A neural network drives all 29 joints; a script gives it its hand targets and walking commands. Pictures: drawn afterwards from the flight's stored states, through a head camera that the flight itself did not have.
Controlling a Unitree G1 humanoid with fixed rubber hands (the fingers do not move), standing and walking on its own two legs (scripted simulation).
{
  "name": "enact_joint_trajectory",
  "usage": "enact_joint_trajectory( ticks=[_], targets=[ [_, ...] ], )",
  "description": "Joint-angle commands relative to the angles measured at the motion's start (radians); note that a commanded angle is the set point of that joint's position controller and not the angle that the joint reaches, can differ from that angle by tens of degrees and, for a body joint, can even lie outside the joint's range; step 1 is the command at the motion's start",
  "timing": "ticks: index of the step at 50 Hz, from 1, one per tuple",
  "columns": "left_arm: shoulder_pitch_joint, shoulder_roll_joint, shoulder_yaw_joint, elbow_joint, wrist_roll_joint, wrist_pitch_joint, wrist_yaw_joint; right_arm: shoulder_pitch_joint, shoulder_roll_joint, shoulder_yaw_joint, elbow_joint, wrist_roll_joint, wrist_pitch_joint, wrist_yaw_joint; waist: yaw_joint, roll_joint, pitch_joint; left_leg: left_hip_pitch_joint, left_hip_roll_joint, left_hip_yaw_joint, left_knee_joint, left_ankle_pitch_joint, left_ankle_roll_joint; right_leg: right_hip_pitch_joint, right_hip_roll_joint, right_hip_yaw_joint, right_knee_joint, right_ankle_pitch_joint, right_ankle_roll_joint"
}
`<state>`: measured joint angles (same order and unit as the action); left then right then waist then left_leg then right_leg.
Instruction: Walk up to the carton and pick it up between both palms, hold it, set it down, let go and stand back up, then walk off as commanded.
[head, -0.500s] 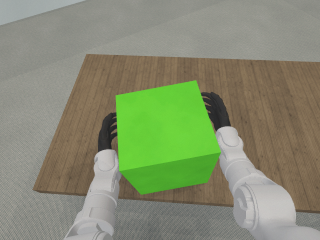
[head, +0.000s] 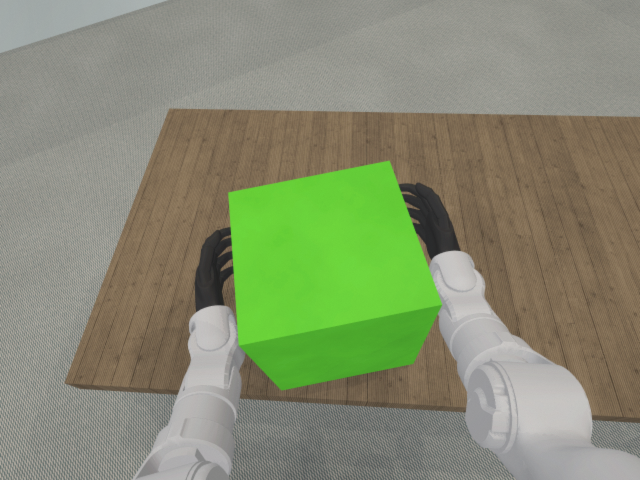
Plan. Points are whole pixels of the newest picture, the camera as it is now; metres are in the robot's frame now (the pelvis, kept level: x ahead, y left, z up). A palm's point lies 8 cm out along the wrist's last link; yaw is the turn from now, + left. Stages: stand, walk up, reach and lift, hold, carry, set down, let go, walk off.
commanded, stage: set down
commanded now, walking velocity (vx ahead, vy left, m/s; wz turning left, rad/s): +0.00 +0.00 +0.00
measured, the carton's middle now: (330, 286) +0.38 +0.02 -0.05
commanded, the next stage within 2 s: none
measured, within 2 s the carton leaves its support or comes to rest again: neither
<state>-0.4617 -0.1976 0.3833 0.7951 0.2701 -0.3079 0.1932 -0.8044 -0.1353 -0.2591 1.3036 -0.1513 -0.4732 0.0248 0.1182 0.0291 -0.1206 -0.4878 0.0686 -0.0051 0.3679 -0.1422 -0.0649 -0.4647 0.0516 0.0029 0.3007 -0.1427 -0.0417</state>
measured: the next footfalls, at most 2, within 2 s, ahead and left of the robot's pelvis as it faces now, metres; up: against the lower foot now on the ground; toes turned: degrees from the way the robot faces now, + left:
none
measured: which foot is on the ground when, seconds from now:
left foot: down 0.00-1.00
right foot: down 0.00-1.00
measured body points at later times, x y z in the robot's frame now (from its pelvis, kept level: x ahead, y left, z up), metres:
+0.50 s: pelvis +0.00 +0.00 +0.00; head +0.10 -0.02 +0.44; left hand +0.35 +0.17 -0.01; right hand +0.43 -0.13 +0.00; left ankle -0.03 +0.16 -0.74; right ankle -0.02 -0.09 -0.74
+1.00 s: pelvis -0.01 +0.00 -0.01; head +0.10 -0.03 +0.43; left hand +0.33 +0.19 -0.03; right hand +0.44 -0.13 -0.02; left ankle -0.03 +0.16 -0.74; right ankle -0.02 -0.09 -0.74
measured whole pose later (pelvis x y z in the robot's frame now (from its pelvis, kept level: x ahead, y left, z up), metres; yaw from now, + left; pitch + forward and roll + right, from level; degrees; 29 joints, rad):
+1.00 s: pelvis -0.01 +0.00 -0.01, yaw +0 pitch +23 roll +0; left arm -0.50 -0.16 0.32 0.93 0.11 -0.37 0.22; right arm -0.88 -0.24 -0.02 1.48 0.10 -0.50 0.01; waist 0.18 0.04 -0.19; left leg -0.64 0.07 0.01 0.41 -0.14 -0.06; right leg -0.63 0.05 0.00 0.37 -0.14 -0.04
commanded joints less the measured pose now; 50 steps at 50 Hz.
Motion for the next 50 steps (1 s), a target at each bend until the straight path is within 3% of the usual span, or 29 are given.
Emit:
enact_joint_trajectory(
  ticks=[1,20,24,27,31,36,43,50],
  targets=[
    [-0.429,-0.465,-0.202,-0.011,0.121,-0.097,-0.123,-0.342,0.526,0.068,-0.031,-0.197,-0.047,0.093,0.006,-0.087,-0.483,0.23,-0.037,0.084,0.024,0.461,0.019,0.188,0.017,-0.071,0.03,0.35,0.027],
    [-0.339,-0.399,-0.129,0.018,0.151,-0.117,-0.125,-0.324,0.471,0.061,-0.056,-0.205,-0.075,0.096,0.034,-0.118,-0.432,0.165,-0.043,0.102,0.023,0.417,0.041,0.198,0.013,-0.058,0.051,0.341,0.037],
    [-0.316,-0.313,-0.116,0.025,0.137,-0.121,-0.108,-0.309,0.366,0.048,-0.041,-0.182,-0.077,0.084,0.036,-0.112,-0.438,0.162,-0.042,0.105,0.029,0.418,0.038,0.191,0.015,-0.055,0.056,0.334,0.033],
    [-0.289,-0.107,-0.071,0.024,0.089,-0.124,-0.06,-0.307,0.132,0.035,-0.025,-0.091,-0.075,0.043,0.051,-0.104,-0.453,0.146,-0.04,0.11,0.045,0.416,0.033,0.205,0.019,-0.038,0.067,0.333,0.031],
    [-0.323,-0.012,-0.102,0.014,-0.018,-0.106,0.003,-0.386,0.015,0.174,-0.022,0.112,-0.05,-0.004,0.071,-0.099,-0.485,0.095,-0.045,0.107,0.088,0.399,0.034,0.229,0.039,-0.009,0.097,0.349,0.026],
    [-0.328,0.128,-0.128,0.035,-0.102,-0.11,0.038,-0.425,-0.167,0.282,0.008,0.272,-0.062,-0.026,0.078,-0.088,-0.633,0.072,-0.052,0.108,0.153,0.466,0.001,0.253,0.058,0.009,0.146,0.424,0.016],
    [-0.354,0.161,-0.167,0.008,-0.18,-0.148,0.036,-0.46,-0.247,0.322,0.02,0.349,-0.091,-0.036,0.032,-0.087,-0.759,0.049,-0.057,0.104,0.216,0.542,-0.028,0.259,0.069,0.01,0.191,0.514,0.024],
    [-0.312,0.176,-0.17,0.049,-0.195,-0.141,0.014,-0.435,-0.29,0.338,0.041,0.373,-0.099,-0.026,0.034,-0.101,-0.698,0.037,-0.056,0.106,0.203,0.505,-0.026,0.256,0.065,0.005,0.19,0.486,0.035]
  ],
)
